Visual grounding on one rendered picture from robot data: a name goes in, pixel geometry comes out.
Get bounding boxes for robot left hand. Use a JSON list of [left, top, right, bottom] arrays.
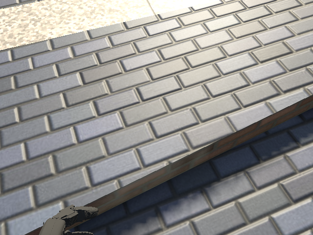
[[39, 205, 99, 235]]

